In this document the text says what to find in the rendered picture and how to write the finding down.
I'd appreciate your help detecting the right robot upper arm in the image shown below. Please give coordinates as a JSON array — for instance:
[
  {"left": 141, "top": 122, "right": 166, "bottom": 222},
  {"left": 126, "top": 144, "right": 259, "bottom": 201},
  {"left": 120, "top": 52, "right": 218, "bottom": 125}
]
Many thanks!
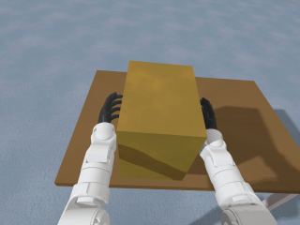
[{"left": 220, "top": 204, "right": 277, "bottom": 225}]

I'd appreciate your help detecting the left robot upper arm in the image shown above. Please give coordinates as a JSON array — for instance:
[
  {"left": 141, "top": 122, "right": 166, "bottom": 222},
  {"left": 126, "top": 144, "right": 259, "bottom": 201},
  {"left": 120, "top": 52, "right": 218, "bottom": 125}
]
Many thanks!
[{"left": 58, "top": 207, "right": 110, "bottom": 225}]

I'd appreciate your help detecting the carton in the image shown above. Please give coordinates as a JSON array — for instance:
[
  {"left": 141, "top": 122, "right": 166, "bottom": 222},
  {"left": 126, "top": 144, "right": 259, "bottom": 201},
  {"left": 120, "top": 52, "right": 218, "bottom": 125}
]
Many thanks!
[{"left": 116, "top": 60, "right": 208, "bottom": 181}]

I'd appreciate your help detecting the robot left forearm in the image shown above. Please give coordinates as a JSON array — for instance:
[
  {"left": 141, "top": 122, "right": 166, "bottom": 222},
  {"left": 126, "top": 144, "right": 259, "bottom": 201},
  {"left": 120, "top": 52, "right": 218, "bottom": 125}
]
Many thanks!
[{"left": 57, "top": 122, "right": 116, "bottom": 225}]

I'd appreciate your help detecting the robot right hand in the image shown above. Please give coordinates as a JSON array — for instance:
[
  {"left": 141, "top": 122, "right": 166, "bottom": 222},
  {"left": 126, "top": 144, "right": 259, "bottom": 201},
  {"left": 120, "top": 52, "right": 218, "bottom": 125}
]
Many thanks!
[{"left": 200, "top": 97, "right": 218, "bottom": 130}]

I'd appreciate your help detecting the robot right forearm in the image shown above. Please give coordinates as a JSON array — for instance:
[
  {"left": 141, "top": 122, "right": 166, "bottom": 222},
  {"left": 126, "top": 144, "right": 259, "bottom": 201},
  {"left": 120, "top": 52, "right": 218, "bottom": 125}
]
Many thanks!
[{"left": 199, "top": 128, "right": 278, "bottom": 225}]

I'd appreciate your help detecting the table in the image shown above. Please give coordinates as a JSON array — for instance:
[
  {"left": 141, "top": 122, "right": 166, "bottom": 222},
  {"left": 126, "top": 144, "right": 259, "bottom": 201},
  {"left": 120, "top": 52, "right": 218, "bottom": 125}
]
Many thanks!
[{"left": 54, "top": 70, "right": 300, "bottom": 212}]

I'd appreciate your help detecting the robot left hand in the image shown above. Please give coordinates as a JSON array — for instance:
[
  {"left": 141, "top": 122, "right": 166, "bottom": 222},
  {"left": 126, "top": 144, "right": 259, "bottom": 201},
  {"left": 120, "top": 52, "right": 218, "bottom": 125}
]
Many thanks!
[{"left": 97, "top": 92, "right": 123, "bottom": 124}]

